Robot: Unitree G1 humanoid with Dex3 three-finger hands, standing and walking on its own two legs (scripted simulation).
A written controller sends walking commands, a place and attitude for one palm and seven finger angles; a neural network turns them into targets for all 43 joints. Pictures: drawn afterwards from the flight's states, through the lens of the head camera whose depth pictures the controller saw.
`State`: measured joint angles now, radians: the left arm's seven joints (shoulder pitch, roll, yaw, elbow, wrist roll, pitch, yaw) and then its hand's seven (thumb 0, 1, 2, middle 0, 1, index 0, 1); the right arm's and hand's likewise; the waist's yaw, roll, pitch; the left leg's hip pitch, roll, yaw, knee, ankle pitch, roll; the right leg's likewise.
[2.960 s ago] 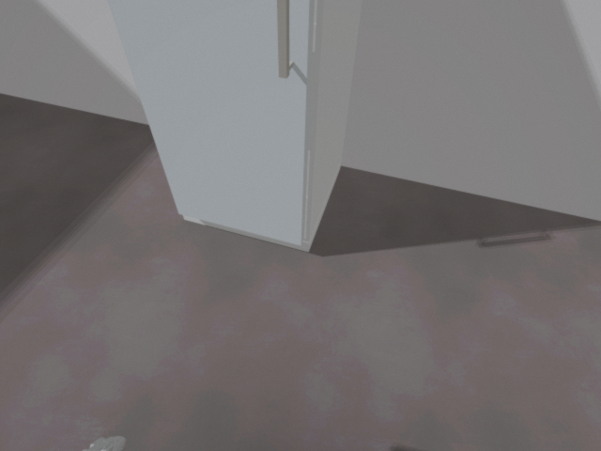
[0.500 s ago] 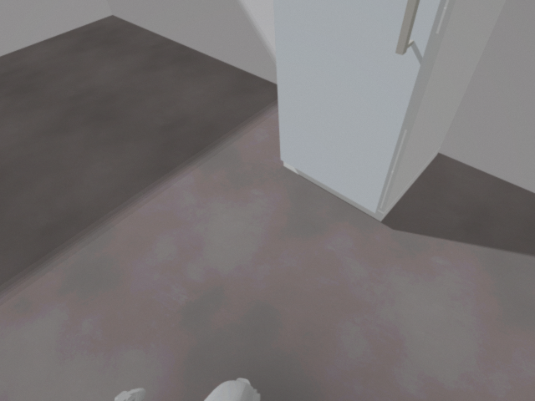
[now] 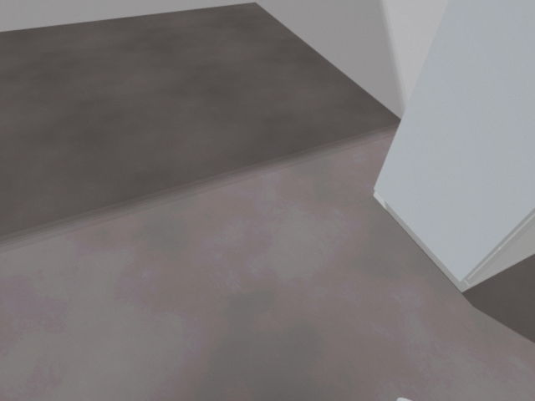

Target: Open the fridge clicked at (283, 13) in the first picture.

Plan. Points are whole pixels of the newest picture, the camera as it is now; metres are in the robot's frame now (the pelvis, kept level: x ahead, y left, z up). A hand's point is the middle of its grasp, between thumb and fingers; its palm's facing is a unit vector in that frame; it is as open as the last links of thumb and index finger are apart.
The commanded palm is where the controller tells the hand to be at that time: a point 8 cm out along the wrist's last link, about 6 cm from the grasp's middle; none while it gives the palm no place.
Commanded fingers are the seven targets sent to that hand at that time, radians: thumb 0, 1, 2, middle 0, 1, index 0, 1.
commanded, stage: walk to a spot facing it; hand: right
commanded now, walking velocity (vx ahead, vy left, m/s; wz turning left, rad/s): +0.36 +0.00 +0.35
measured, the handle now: out of the picture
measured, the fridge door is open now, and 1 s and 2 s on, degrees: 0 0 0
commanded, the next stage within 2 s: turn to face it in 1.06 s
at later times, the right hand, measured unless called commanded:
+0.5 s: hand (410, 366) +0.25 -0.24 -0.16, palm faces -0.15 +0.98 -0.15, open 7.4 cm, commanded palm none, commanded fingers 0.00 -0.90 -0.90 0.20 0.30 0.20 0.30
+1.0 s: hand (317, 235) +0.52 -0.07 -0.16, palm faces -0.35 +0.92 -0.18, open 7.2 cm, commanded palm none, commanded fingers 0.00 -0.90 -0.90 0.20 0.30 0.20 0.30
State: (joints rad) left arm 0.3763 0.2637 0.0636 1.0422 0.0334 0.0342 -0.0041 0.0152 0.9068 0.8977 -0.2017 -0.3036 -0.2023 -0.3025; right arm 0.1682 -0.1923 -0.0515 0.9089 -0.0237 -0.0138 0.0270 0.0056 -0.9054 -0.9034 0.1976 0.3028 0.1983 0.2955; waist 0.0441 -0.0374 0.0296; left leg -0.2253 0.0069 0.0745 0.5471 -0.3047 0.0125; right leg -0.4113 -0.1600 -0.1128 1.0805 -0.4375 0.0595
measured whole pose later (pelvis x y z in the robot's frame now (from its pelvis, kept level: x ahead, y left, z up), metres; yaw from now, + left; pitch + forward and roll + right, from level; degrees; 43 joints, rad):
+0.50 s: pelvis +0.17 -0.06 +0.01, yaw +13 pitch -1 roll +2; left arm 0.32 0.14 0.05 1.03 0.03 -0.08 0.03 0.00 0.94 0.90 -0.20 -0.30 -0.21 -0.30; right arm 0.27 -0.22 -0.10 1.02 -0.04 0.02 0.04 0.01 -0.91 -0.90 0.19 0.30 0.19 0.29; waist -0.01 0.04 0.01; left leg -0.57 0.07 0.04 1.20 -0.19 -0.01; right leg -0.18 -0.08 -0.26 0.43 -0.23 -0.05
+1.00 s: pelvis +0.36 +0.05 +0.00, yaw +23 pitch +0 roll +1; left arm 0.34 0.14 0.06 1.09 0.03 -0.02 0.01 0.01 0.91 0.90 -0.20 -0.30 -0.20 -0.30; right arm 0.16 -0.16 -0.08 1.01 -0.02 -0.07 -0.01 -0.01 -0.93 -0.90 0.20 0.30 0.20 0.30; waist 0.04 -0.02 0.05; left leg -0.29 -0.01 0.15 0.53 -0.24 0.05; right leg -0.45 -0.17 -0.10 1.21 -0.36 0.04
